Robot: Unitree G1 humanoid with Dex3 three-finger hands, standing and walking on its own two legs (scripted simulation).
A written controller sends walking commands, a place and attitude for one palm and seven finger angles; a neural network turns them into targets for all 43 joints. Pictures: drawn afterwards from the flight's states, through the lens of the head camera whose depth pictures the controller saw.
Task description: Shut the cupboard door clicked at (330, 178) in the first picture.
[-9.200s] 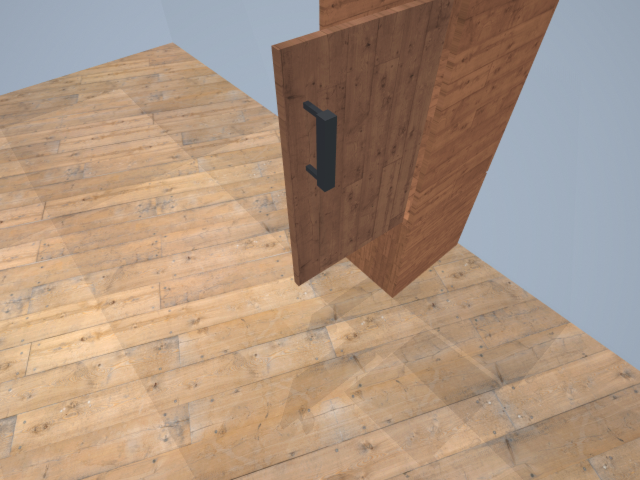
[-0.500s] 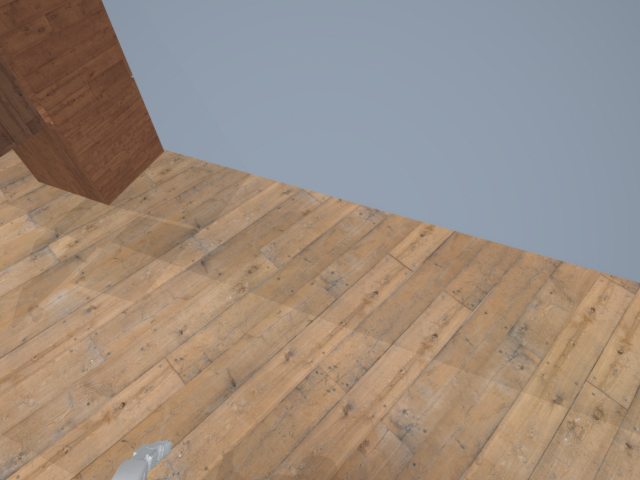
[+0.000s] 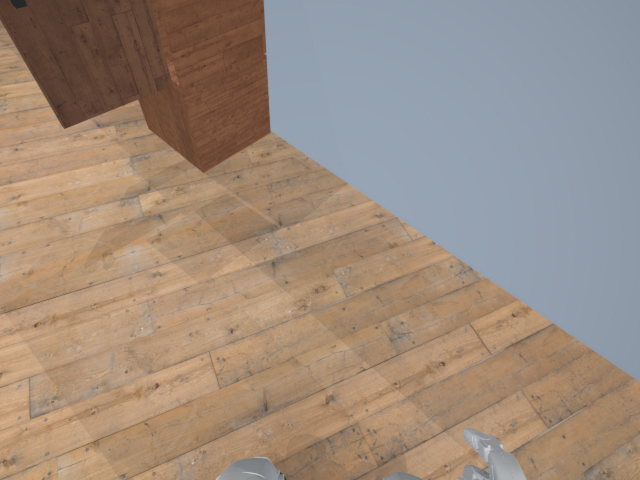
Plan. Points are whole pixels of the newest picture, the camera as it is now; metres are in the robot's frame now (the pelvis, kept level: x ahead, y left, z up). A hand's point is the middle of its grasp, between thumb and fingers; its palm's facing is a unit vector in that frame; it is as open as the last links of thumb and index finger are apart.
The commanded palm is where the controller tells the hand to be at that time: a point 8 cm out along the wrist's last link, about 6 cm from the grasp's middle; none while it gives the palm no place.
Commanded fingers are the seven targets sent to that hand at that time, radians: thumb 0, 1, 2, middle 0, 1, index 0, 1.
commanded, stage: walk to a spot facing it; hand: left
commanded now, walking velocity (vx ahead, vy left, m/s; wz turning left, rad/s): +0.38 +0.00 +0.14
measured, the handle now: out of the picture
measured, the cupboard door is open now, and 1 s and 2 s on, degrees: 86 86 86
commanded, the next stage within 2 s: turn to face it in 1.20 s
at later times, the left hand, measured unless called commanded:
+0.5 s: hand (254, 358) +0.29 +0.13 -0.14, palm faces +0.12 -0.97 -0.19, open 7.2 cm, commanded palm none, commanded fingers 0.00 0.90 0.90 -0.20 -0.30 -0.20 -0.30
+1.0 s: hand (225, 293) +0.41 +0.21 -0.17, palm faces +0.25 -0.96 -0.12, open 7.3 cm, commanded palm none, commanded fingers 0.00 0.90 0.90 -0.20 -0.30 -0.20 -0.30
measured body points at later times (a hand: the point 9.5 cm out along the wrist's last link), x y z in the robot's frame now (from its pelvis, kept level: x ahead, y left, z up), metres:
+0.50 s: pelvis +0.22 -0.05 +0.02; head +0.24 -0.05 +0.47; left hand +0.28 +0.18 -0.12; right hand +0.21 -0.29 -0.14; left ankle +0.19 +0.08 -0.64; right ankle +0.22 -0.14 -0.72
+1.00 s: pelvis +0.44 +0.05 +0.02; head +0.46 +0.08 +0.46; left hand +0.40 +0.26 -0.15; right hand +0.55 -0.17 -0.12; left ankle +0.45 +0.11 -0.72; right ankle +0.47 -0.11 -0.64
